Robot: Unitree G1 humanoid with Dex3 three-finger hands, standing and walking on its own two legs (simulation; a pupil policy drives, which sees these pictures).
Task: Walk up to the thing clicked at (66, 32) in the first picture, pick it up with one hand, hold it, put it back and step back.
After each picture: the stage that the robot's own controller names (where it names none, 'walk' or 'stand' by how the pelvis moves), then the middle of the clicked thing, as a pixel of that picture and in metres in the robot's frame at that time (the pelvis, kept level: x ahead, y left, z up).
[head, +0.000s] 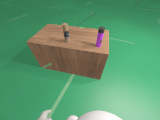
stand; (66, 33) +1.01 +0.35 -0.04
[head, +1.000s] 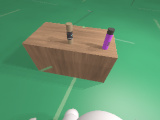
walk; (69, 34) +0.90 +0.25 -0.01
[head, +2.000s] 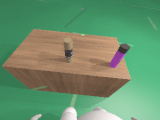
stand; (68, 51) +0.57 +0.21 -0.02
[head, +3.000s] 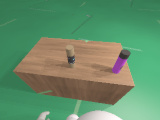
stand; (71, 57) +0.56 +0.21 -0.04
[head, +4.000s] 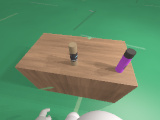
stand; (73, 55) +0.56 +0.18 -0.04
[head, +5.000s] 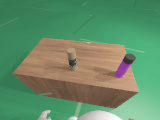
stand; (72, 60) +0.52 +0.18 -0.04
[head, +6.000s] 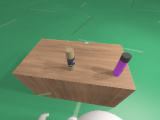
stand; (70, 60) +0.53 +0.20 -0.04
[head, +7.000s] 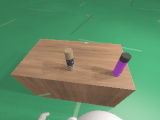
stand; (69, 60) +0.52 +0.21 -0.04
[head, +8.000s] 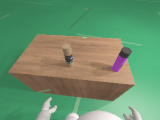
rise first; (68, 56) +0.53 +0.22 -0.04
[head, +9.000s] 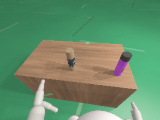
rise first; (71, 60) +0.53 +0.21 -0.04
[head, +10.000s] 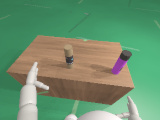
go down; (69, 57) +0.54 +0.20 -0.03
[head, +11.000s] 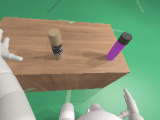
go down; (56, 46) +0.52 +0.20 +0.04
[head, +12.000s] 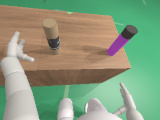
close in; (53, 40) +0.53 +0.20 +0.05
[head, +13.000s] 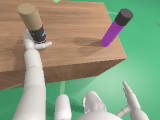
close; (37, 32) +0.55 +0.22 +0.09
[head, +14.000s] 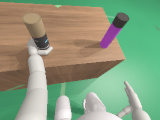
lift; (40, 38) +0.52 +0.22 +0.09
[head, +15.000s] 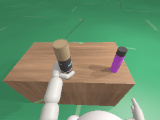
lift; (64, 62) +0.32 +0.15 +0.19
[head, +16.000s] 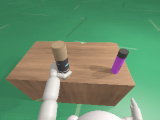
hold; (62, 62) +0.34 +0.18 +0.17
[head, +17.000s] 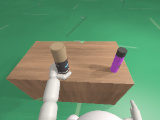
hold; (61, 63) +0.33 +0.18 +0.16
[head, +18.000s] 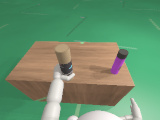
crouch; (65, 65) +0.33 +0.16 +0.15
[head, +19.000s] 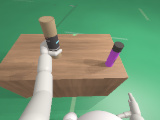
crouch; (52, 40) +0.47 +0.22 +0.19
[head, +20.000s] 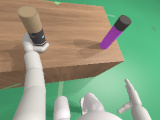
lower; (36, 34) +0.53 +0.23 +0.08
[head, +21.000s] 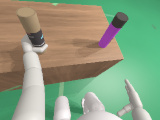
lower; (35, 35) +0.54 +0.23 +0.08
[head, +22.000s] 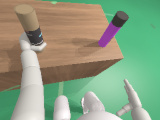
lower; (34, 33) +0.55 +0.23 +0.09
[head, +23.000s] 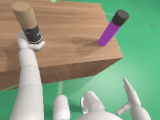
lower; (32, 31) +0.55 +0.24 +0.09
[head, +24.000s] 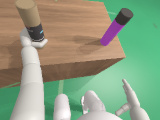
loosen; (35, 29) +0.55 +0.23 +0.09
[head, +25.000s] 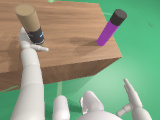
withdraw; (35, 33) +0.55 +0.22 +0.09
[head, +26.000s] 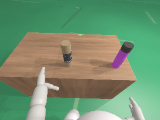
sink last; (67, 55) +0.51 +0.19 +0.02
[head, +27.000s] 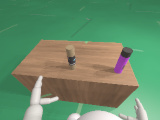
stand; (71, 58) +0.54 +0.20 +0.01
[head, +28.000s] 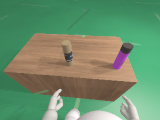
stand; (68, 54) +0.53 +0.21 +0.02
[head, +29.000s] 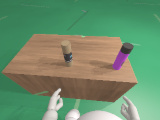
stand; (67, 55) +0.52 +0.21 +0.02
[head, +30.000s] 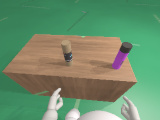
stand; (67, 54) +0.53 +0.21 +0.03
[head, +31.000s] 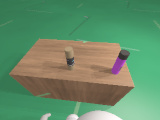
stand; (70, 59) +0.53 +0.20 -0.03
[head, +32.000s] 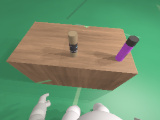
walk; (73, 45) +0.59 +0.15 -0.01
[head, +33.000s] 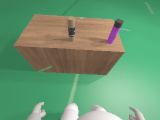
walk; (71, 30) +0.80 +0.23 -0.02
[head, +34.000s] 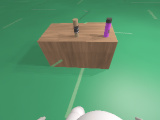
stand; (76, 28) +1.12 +0.30 -0.02
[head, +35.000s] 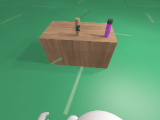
stand; (77, 27) +1.18 +0.22 -0.04
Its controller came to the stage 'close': yes
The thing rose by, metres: 0.22
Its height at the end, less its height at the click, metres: +0.00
